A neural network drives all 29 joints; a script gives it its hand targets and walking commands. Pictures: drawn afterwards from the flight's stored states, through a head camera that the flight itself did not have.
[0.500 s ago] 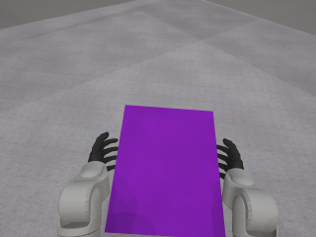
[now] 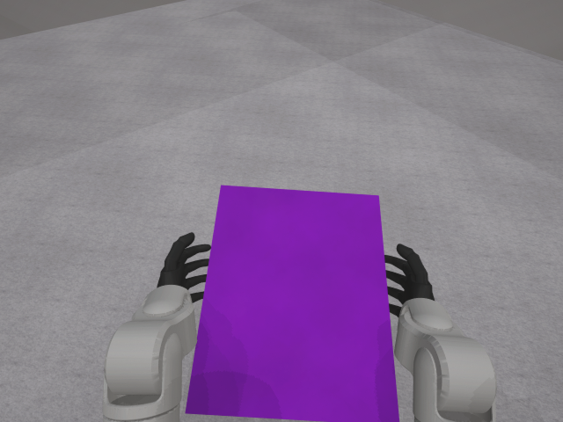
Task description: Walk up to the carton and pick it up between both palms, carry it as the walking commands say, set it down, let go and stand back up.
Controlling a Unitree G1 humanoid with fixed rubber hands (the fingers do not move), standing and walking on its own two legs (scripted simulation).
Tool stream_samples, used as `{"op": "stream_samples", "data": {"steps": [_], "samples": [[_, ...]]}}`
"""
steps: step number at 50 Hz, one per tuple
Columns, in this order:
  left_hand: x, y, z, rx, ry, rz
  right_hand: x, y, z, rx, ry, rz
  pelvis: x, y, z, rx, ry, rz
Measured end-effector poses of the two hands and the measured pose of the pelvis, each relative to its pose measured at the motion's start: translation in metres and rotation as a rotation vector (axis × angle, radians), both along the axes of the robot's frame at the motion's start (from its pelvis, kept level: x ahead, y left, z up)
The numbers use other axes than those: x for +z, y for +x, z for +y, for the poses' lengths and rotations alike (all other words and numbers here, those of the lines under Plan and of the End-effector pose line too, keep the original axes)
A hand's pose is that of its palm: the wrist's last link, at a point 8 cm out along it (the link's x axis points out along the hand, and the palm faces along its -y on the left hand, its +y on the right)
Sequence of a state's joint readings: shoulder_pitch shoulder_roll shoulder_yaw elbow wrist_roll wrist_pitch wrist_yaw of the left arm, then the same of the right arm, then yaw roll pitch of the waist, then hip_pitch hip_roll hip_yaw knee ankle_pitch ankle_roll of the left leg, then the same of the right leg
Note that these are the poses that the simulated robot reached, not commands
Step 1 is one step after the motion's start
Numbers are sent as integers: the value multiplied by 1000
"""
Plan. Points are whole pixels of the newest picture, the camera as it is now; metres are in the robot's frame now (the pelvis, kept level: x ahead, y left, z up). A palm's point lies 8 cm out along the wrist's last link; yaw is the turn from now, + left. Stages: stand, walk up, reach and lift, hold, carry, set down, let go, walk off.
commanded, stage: carry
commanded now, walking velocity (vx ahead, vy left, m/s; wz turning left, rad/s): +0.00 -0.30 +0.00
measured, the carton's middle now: (290, 306) +0.30 +0.01 +0.02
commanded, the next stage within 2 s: none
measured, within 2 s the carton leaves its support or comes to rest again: neither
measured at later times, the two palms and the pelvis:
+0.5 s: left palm (365, 360) +0.20 -0.07 +0.11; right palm out of the picture +0.20 -0.36 +0.10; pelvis -0.07 -0.23 +0.00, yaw +1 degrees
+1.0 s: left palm out of the picture +0.10 -0.28 +0.10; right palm out of the picture +0.12 -0.57 +0.08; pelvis -0.17 -0.45 +0.00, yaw +2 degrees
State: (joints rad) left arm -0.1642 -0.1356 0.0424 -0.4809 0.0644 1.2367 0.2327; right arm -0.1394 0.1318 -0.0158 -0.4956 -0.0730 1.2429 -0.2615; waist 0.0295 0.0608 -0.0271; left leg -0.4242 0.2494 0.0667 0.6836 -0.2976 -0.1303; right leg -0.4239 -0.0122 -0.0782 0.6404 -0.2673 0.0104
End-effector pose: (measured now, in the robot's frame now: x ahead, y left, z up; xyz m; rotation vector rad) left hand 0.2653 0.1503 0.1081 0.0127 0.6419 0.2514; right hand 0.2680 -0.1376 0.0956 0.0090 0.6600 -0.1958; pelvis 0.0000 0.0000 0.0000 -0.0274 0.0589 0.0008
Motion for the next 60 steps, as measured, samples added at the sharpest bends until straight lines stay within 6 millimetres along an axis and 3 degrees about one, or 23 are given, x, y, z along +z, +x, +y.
{"op": "stream_samples", "data": {"steps": [6, 15, 21, 26, 32, 38, 45, 52, 60], "samples": [[-3, -14, -64, -39, 34, 44, -8, -25, -63, -44, 14, 43, 1, -18, -52, 28, 33, 6], [-16, -46, -125, -2, -43, 68, 2, -49, -124, -4, -66, 66, 5, -45, -127, 15, 42, 5], [-8, -62, -175, 18, -30, 58, 5, -60, -176, 20, -42, 57, 10, -58, -181, 16, 32, 2], [-1, -67, -232, 20, 9, 3, -2, -65, -232, 16, 6, 0, -1, -69, -236, 12, -2, 3], [-8, -80, -296, -34, 34, 64, -13, -91, -295, -43, 16, 60, 1, -86, -286, 36, 31, 12], [-17, -98, -336, -15, -6, 54, -7, -109, -334, -44, -40, 49, -3, -108, -333, 43, 7, 13], [-19, -134, -384, 38, -38, 50, -4, -131, -385, 30, -34, 49, 2, -140, -394, 26, 44, 3], [-11, -172, -457, 45, 18, 26, -17, -163, -457, 36, 34, 22, -4, -178, -467, 33, 2, -7], [-14, -225, -539, -21, 24, 57, -15, -234, -538, -48, 14, 51, 2, -238, -532, 48, 54, -10]]}}
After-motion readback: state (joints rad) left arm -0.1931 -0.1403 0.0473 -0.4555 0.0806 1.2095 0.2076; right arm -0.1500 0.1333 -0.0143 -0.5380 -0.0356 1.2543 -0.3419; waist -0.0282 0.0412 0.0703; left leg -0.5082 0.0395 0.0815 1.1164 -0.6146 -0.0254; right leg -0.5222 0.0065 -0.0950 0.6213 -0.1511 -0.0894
